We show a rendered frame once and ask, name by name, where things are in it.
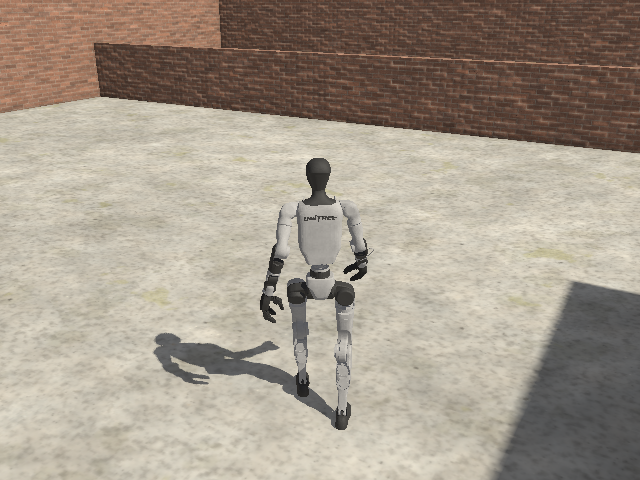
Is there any left robot upper arm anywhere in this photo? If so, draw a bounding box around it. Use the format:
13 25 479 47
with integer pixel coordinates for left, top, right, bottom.
274 201 299 259

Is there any right robot forearm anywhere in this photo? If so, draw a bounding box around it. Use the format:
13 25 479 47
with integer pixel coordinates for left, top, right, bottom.
354 238 368 268

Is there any robot left hand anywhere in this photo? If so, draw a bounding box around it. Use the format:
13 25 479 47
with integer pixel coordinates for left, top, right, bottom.
260 293 284 323

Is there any humanoid robot torso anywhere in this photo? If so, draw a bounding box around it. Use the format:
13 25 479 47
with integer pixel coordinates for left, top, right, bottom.
296 196 343 300

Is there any right robot upper arm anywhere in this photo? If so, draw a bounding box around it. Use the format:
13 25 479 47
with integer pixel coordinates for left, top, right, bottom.
339 200 366 253

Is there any left robot forearm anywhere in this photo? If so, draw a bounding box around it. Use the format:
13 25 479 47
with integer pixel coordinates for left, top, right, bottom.
262 244 284 296

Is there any left robot shin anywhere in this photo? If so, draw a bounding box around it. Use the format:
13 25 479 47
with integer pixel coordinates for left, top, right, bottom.
292 322 308 384

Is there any robot right hand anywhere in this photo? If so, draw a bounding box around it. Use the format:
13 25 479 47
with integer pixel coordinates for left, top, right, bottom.
343 262 367 281

